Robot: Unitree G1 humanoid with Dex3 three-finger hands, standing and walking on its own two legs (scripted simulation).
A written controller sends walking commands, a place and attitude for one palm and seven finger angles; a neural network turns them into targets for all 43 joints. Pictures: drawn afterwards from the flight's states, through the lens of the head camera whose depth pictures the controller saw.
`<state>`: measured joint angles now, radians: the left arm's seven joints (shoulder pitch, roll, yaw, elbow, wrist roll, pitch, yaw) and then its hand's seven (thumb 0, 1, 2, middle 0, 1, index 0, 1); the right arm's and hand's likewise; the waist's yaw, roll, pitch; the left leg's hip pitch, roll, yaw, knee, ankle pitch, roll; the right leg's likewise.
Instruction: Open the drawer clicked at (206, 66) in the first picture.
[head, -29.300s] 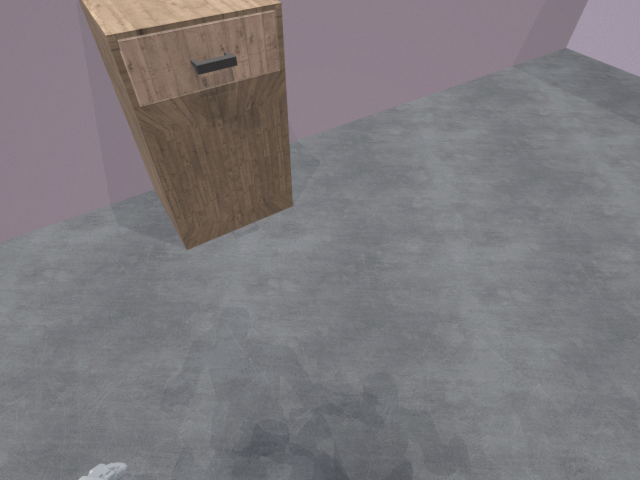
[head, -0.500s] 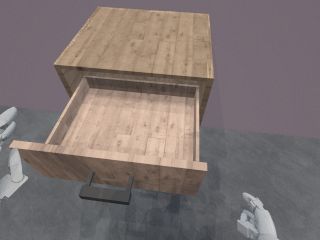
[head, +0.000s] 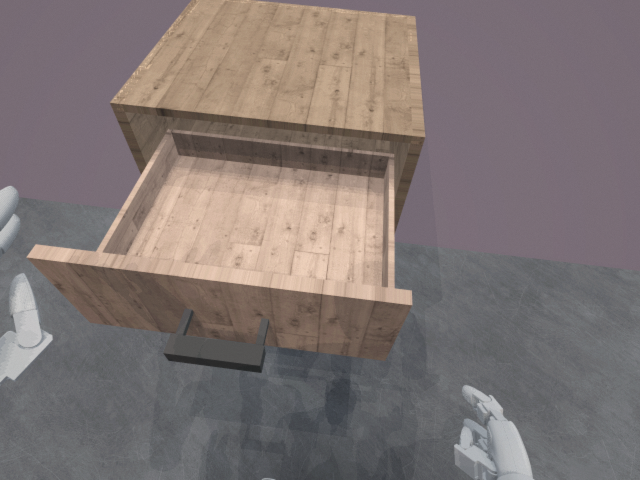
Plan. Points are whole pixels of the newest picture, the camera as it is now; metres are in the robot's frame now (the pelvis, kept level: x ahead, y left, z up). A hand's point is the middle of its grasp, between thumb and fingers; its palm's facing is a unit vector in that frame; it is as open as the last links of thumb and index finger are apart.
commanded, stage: step back with the hand held close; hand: left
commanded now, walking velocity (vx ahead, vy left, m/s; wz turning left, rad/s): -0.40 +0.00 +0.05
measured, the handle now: (220, 337) +0.29 +0.15 -0.02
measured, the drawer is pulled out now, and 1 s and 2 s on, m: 0.29 0.29 0.29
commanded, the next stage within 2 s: stop stepping back and stand still in 0.40 s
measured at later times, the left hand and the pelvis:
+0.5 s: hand out of the picture +0.07 +0.17 +0.16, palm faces +0.38 -0.82 -0.43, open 7.4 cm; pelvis -0.12 -0.07 +0.01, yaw +4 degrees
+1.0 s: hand out of the picture -0.07 +0.18 +0.17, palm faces +0.44 -0.80 -0.40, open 7.4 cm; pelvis -0.24 -0.07 +0.00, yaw +5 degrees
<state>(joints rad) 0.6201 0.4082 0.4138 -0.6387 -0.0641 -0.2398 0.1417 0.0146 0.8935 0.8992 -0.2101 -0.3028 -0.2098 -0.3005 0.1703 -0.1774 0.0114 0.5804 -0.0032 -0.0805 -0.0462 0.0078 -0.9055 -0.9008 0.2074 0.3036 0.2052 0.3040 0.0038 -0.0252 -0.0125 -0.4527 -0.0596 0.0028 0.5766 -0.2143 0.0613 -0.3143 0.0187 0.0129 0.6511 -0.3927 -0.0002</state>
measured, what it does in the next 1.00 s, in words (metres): walks backwards: right foot, then left foot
